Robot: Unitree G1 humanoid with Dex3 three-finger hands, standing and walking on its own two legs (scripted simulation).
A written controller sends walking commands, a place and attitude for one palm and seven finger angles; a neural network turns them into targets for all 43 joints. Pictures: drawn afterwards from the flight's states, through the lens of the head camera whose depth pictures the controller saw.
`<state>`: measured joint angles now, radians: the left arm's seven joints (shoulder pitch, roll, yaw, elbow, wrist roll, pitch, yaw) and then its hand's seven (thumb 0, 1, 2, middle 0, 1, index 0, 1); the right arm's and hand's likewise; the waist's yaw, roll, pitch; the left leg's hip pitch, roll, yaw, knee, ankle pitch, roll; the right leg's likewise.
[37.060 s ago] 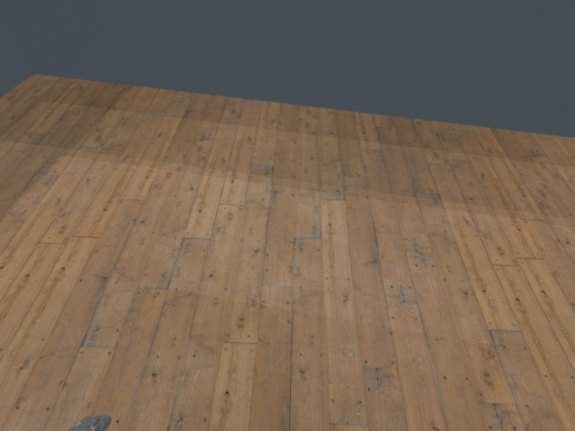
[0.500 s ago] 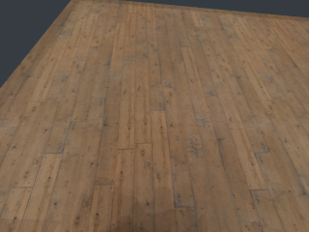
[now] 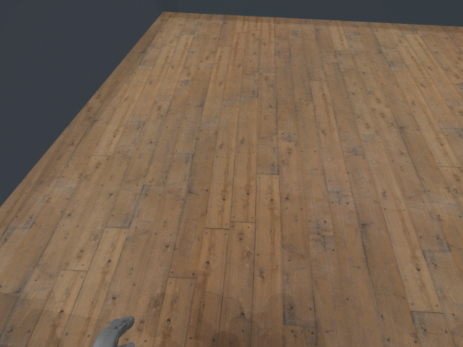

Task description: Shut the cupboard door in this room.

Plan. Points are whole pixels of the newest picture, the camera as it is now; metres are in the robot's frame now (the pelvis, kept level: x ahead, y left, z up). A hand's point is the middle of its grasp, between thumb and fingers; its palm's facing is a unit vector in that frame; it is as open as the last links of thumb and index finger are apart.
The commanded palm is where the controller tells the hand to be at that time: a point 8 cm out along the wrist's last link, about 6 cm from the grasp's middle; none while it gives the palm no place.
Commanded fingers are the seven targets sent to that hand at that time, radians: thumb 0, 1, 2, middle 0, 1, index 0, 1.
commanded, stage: turn or walk to find it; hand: left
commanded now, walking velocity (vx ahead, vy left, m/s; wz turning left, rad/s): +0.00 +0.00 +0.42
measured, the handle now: out of the picture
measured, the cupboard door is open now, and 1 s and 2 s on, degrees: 93 93 93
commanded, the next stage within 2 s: stand and wait in 1.36 s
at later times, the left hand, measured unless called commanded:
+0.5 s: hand out of the picture -0.07 +0.23 -0.18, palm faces +0.29 -0.92 -0.25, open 7.4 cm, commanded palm none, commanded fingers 0.00 0.90 0.90 -0.20 -0.30 -0.20 -0.30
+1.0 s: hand out of the picture -0.02 +0.20 -0.14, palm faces +0.42 -0.87 -0.27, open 7.4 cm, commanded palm none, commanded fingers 0.00 0.90 0.90 -0.20 -0.30 -0.20 -0.30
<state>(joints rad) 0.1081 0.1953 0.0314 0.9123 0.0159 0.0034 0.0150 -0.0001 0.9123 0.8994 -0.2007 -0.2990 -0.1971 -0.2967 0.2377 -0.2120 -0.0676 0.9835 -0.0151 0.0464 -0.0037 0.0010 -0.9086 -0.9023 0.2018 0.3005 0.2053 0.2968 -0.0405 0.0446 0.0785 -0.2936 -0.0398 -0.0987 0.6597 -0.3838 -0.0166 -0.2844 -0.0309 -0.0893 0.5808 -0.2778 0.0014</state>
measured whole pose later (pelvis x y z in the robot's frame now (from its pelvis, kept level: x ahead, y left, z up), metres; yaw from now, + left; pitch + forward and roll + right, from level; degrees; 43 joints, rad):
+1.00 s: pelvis -0.04 -0.02 +0.00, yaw +26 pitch -1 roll +1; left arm 0.14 0.17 0.03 0.92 0.02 0.01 0.02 0.00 0.91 0.90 -0.20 -0.30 -0.20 -0.30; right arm 0.24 -0.22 -0.08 0.99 -0.02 0.07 0.00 0.00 -0.91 -0.90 0.20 0.30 0.20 0.30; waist -0.04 0.05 0.07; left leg -0.41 -0.05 -0.08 0.85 -0.43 -0.02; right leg -0.26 -0.04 -0.11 0.58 -0.30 -0.02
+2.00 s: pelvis -0.07 -0.01 +0.01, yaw +45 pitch -1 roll +1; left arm 0.19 0.15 0.03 1.00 0.03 0.00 0.03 0.00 0.92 0.90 -0.20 -0.30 -0.20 -0.30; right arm 0.23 -0.20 -0.07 1.07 -0.01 0.07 0.00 0.00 -0.92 -0.90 0.20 0.30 0.20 0.30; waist -0.02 0.02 0.08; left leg -0.40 0.00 0.00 1.00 -0.48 -0.04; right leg -0.20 -0.08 -0.16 0.53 -0.30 -0.01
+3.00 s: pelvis -0.13 -0.01 +0.01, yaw +62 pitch +0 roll -1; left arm 0.17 0.24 0.07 1.00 0.02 0.05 0.02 0.00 0.91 0.90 -0.20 -0.30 -0.20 -0.30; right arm 0.18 -0.17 -0.04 0.99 -0.02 0.02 -0.01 0.00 -0.91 -0.90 0.20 0.30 0.20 0.30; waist 0.00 -0.02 0.07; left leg -0.24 -0.01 0.01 0.47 -0.24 0.04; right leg -0.44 -0.08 -0.05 1.02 -0.44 0.08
